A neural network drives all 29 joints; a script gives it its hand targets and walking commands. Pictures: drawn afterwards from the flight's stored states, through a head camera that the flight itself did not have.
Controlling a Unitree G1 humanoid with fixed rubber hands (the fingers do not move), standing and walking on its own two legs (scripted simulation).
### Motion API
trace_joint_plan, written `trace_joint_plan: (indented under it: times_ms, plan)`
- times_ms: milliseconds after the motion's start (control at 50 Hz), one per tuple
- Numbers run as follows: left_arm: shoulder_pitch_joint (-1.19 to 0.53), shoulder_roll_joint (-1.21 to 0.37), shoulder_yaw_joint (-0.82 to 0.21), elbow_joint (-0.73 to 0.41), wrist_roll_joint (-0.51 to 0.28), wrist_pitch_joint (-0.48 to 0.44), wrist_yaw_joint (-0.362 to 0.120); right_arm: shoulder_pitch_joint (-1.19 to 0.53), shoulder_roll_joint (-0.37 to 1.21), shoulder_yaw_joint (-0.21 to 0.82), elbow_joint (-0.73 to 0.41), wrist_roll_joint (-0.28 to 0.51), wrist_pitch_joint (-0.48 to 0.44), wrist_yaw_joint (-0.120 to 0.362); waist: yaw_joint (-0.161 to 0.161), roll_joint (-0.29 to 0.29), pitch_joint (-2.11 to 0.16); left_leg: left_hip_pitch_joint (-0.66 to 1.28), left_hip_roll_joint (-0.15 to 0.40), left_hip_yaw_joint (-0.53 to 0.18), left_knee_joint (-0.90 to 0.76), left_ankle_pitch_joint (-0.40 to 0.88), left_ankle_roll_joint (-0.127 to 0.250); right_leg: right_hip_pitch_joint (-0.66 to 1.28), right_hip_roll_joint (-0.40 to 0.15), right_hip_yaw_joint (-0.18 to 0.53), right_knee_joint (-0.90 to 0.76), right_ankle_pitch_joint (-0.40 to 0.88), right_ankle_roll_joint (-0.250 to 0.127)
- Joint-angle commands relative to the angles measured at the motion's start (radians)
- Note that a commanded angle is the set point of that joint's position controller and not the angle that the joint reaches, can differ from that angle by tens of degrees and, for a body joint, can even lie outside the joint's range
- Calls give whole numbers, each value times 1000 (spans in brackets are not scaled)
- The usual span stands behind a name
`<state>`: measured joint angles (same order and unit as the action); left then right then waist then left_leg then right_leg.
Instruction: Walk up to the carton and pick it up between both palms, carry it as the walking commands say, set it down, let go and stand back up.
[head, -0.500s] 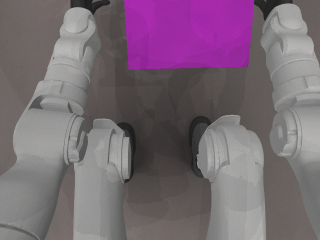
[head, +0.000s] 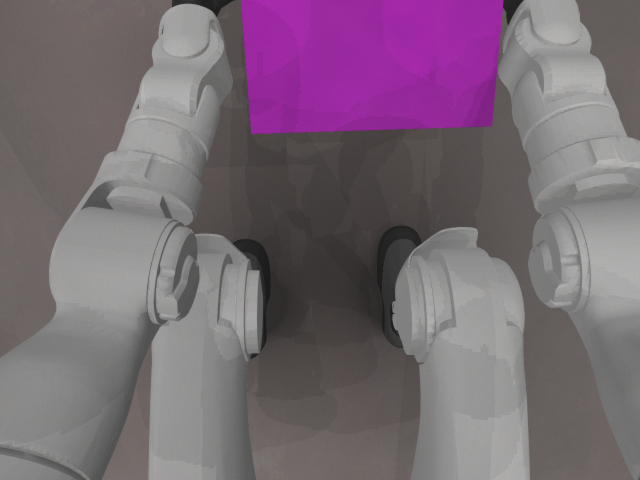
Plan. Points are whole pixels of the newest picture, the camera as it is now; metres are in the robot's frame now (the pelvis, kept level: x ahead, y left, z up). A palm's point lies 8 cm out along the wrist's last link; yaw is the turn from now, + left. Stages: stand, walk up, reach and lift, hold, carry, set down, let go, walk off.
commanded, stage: reach and lift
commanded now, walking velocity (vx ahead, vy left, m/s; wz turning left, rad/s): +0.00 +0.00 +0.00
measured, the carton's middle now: (358, 36) +0.51 -0.06 -0.26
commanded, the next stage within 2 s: none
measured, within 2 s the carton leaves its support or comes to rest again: leaves its support in 0.58 s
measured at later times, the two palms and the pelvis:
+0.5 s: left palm out of the picture +0.54 +0.11 -0.18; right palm out of the picture +0.52 -0.20 -0.18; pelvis +0.01 +0.00 -0.02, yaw +0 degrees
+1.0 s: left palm out of the picture +0.54 +0.10 -0.12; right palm out of the picture +0.53 -0.20 -0.12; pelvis +0.00 +0.00 +0.01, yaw +0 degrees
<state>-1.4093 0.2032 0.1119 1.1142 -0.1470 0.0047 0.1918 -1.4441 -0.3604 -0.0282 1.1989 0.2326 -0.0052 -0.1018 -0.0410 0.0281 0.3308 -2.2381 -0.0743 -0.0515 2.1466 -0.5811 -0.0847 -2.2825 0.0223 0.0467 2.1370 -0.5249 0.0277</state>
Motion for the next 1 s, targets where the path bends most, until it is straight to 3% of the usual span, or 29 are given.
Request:
trace_joint_plan:
  times_ms: [0, 120, 200, 300, 400, 540, 620, 760, 980]
  plan:
    - [-340, -245, -75, -119, 12, -11, -80, -367, 289, 85, -129, -3, -2, 80, 13, -29, -1183, 501, -45, 123, -137, 266, 30, 640, 34, -71, -158, 307, 18]
    - [-477, -702, -97, -150, 83, 40, -212, -510, 747, 125, -182, -57, 49, 207, 9, -10, -1147, 446, -79, 147, -111, 252, 40, 581, 63, -87, -131, 287, 10]
    - [-486, -810, -72, -175, 129, 77, -259, -499, 858, 87, -209, -97, 83, 262, -3, 10, -1114, 405, -86, 157, -100, 240, 47, 539, 73, -97, -119, 291, 3]
    - [-462, -911, -78, -200, 122, 102, -287, -487, 915, 77, -254, -110, 107, 297, -27, 7, -1104, 393, -92, 151, -89, 257, 57, 522, 79, -109, -110, 299, -7]
    - [-461, -962, -114, -224, 88, 112, -297, -464, 940, 75, -297, -130, 121, 310, -64, 15, -1136, 405, -101, 143, -83, 297, 54, 537, 80, -112, -103, 338, -14]
    - [-513, -1010, -194, -309, 24, 115, -274, -508, 968, 128, -433, -117, 136, 313, -86, -2, -1347, 505, -116, 145, -84, 371, 46, 649, 80, -132, -94, 414, -11]
    - [-538, -1031, -224, -353, 12, 126, -257, -524, 989, 156, -474, -107, 152, 313, -80, -13, -1436, 542, -118, 152, -99, 375, 41, 693, 81, -143, -100, 420, -7]
    - [-591, -1028, -219, -407, 52, 157, -244, -487, 1052, 143, -416, -124, 195, 322, -49, -7, -1444, 534, -114, 172, -148, 282, 38, 679, 84, -153, -139, 329, -4]
    - [-586, -1071, -181, -440, 100, 212, -273, -475, 1136, 126, -433, -174, 250, 321, -33, -40, -1488, 517, -115, 179, -212, 248, 40, 723, 96, -147, -213, 317, 7]
